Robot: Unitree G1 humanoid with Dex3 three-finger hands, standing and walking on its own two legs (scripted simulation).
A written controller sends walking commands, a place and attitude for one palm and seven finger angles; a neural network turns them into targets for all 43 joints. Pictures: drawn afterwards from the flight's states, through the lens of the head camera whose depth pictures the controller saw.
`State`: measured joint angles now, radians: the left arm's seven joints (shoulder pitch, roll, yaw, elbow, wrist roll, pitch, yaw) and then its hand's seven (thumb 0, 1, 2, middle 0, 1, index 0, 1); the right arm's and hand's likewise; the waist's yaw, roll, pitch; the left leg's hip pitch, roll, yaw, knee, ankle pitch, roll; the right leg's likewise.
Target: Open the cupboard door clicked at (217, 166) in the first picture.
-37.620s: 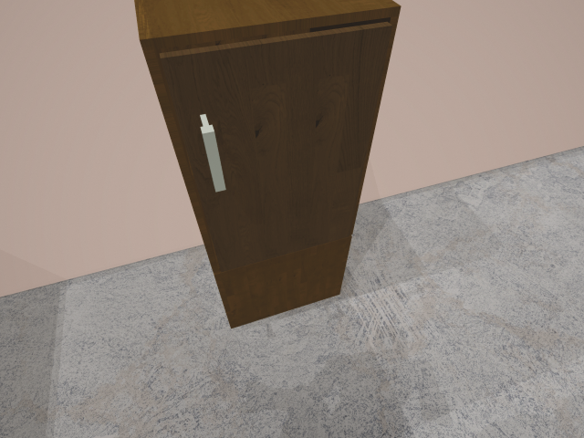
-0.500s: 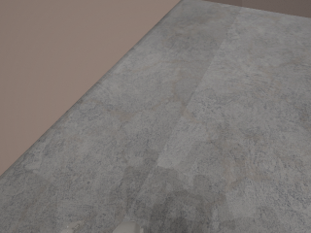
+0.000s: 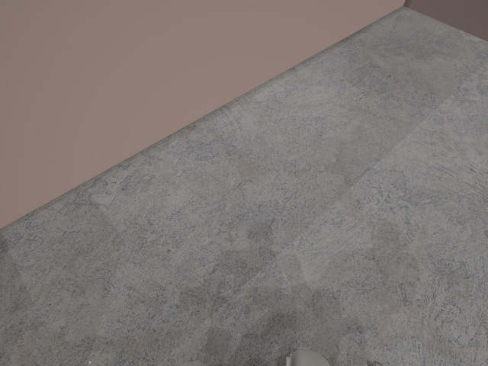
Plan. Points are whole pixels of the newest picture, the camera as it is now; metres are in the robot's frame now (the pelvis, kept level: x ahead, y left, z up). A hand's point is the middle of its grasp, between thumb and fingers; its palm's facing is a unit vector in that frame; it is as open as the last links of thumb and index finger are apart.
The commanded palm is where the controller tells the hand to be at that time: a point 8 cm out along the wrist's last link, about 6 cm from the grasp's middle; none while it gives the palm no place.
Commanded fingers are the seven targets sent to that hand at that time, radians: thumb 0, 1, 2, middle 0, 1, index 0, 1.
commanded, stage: turn to face it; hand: left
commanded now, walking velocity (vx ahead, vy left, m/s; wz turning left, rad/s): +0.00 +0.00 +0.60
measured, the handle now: out of the picture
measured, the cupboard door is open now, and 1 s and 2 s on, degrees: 45 45 45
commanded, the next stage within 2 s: none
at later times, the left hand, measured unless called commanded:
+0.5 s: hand out of the picture +0.03 +0.19 -0.19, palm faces +0.33 -0.92 -0.22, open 7.3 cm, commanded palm none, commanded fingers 0.00 0.90 0.90 -0.20 -0.30 -0.20 -0.30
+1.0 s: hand out of the picture +0.01 +0.15 -0.16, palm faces +0.59 -0.77 -0.25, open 7.4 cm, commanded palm none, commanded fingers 0.00 0.90 0.90 -0.20 -0.30 -0.20 -0.30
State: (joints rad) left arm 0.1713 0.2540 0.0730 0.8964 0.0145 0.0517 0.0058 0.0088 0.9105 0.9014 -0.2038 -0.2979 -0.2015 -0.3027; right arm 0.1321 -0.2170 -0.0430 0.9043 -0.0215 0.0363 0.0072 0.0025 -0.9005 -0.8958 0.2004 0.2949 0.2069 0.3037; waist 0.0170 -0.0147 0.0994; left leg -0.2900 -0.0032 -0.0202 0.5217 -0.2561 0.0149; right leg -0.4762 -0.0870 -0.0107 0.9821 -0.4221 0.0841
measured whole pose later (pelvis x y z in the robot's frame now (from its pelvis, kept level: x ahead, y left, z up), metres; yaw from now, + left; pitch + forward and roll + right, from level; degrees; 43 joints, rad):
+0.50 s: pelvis +0.02 -0.02 -0.02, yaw +19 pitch +1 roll +0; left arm 0.20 0.24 0.06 0.89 0.02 0.05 0.01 0.01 0.91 0.90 -0.21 -0.30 -0.21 -0.30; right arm 0.13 -0.23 -0.06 0.89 -0.02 0.03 0.03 0.00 -0.90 -0.90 0.20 0.29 0.20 0.30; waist -0.01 -0.06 0.10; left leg -0.36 0.01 0.06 0.66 -0.30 0.03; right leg -0.37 -0.14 -0.12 0.94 -0.56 0.07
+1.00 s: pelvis +0.06 -0.05 +0.00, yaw +38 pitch +1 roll +2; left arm 0.20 0.19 0.04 0.88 0.03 0.01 0.02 0.01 0.91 0.90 -0.21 -0.30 -0.20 -0.30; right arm 0.13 -0.24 -0.08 0.93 -0.01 0.08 0.03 0.01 -0.91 -0.90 0.20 0.29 0.20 0.30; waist -0.01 -0.02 0.11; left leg -0.43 0.01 0.06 0.91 -0.46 -0.06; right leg -0.20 -0.13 -0.17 0.52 -0.33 0.01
